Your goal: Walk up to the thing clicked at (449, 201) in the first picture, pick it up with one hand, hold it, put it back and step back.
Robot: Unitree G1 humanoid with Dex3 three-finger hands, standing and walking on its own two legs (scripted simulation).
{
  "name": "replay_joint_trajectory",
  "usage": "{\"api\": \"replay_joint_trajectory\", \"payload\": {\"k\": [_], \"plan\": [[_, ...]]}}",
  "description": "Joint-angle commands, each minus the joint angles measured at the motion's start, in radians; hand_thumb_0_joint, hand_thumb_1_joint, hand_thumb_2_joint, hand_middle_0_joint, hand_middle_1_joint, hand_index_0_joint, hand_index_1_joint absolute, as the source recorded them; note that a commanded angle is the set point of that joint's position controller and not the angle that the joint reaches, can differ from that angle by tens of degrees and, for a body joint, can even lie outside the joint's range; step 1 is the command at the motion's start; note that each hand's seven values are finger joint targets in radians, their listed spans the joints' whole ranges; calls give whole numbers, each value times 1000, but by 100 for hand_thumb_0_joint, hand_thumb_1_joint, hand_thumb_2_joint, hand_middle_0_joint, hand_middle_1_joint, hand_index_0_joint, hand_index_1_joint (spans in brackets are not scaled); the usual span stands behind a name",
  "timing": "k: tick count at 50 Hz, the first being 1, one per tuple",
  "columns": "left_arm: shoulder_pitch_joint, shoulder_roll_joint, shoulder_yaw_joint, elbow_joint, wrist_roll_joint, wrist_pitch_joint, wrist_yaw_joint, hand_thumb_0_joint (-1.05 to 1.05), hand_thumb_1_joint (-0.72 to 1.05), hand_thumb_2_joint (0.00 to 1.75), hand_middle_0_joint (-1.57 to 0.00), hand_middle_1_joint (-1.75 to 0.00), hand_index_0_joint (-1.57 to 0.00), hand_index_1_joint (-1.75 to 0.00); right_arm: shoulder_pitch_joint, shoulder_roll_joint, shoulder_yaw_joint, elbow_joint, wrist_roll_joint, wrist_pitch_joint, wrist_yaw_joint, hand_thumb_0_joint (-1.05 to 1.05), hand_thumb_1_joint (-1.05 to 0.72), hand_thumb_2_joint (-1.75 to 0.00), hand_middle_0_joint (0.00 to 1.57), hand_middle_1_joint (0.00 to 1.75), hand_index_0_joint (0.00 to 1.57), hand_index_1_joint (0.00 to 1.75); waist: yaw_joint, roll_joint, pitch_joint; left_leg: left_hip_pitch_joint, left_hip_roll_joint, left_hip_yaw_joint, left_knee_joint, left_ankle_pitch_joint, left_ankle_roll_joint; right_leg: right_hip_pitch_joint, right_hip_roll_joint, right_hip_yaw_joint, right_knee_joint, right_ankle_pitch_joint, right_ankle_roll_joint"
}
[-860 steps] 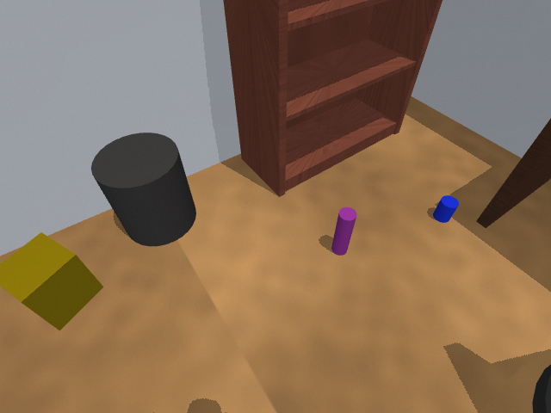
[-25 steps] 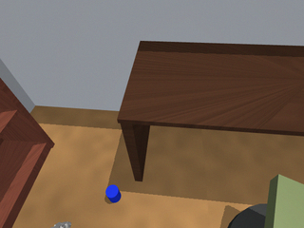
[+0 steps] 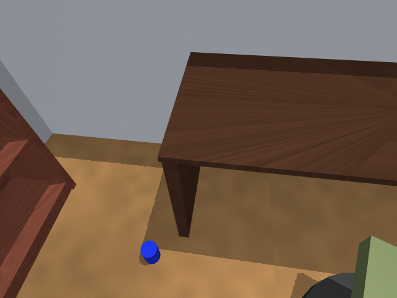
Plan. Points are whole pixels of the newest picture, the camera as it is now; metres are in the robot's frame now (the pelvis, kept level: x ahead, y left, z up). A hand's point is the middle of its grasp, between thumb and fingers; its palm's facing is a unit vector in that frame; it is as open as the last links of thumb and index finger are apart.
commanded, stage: stand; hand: left
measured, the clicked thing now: (150, 252) +0.41 +0.28 -0.73
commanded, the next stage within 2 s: rise first in 1.44 s
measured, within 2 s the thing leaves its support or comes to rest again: neither
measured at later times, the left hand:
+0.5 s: hand out of the picture +0.09 +0.26 -0.15, palm faces -0.02 -0.94 -0.35, open 7.4 cm
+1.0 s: hand out of the picture +0.07 +0.26 -0.16, palm faces -0.02 -0.94 -0.35, open 7.4 cm
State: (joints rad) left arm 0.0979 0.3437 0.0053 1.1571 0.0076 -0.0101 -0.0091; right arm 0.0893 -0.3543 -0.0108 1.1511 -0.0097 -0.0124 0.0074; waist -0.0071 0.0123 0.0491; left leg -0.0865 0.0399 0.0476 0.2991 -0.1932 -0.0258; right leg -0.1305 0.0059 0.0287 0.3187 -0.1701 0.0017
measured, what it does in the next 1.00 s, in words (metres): stands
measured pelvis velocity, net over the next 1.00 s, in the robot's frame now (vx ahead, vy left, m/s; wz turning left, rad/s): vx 0.00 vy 0.00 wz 0.01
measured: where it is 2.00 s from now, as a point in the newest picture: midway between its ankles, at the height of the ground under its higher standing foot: outside the picture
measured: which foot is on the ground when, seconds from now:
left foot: down 0.00-1.00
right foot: down 0.00-1.00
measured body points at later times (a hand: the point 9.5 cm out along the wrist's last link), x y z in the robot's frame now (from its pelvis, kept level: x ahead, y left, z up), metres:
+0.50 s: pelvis +0.01 +0.00 +0.00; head +0.02 +0.00 +0.45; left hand +0.09 +0.30 -0.13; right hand +0.09 -0.30 -0.13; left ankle -0.02 +0.13 -0.75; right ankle +0.00 -0.12 -0.75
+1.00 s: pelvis +0.00 +0.00 +0.00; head +0.01 +0.00 +0.45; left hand +0.07 +0.31 -0.13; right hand +0.08 -0.30 -0.14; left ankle -0.02 +0.13 -0.75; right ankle +0.00 -0.12 -0.75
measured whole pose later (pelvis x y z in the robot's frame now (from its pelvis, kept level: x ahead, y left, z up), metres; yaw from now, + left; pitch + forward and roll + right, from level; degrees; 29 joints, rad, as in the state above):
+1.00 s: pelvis +0.00 +0.00 +0.00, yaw +1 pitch -2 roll +0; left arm 0.11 0.35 0.00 1.14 0.01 -0.01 -0.01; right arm 0.11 -0.35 -0.01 1.14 -0.01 -0.01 0.01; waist 0.00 0.01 0.04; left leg -0.07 0.03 0.04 0.29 -0.19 -0.02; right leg -0.11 0.00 0.02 0.31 -0.17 0.01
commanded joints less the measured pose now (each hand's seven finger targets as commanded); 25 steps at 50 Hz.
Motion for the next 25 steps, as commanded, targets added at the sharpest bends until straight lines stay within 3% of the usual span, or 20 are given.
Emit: {"api": "replay_joint_trajectory", "payload": {"k": [1, 25], "plan": [[-49, 221, 40, -65, -5, -26, 20, 0, 90, 90, -20, -30, -20, -30, -39, -207, -37, -57, 3, -20, -14, 0, -90, -90, 20, 30, 20, 30, -4, -16, -111, 45, 111, -85, -25, 189, 37, 24, -126, 90, -24, 261, -20], [-49, 223, 41, -73, -2, -24, 21, 0, 90, 90, -20, -30, -20, -30, -35, -201, -32, -74, 3, -19, -15, 0, -90, -90, 20, 30, 20, 30, 1, -14, -113, 42, 110, -84, -38, 215, 40, 55, -133, 78, -25, 266, -21]]}}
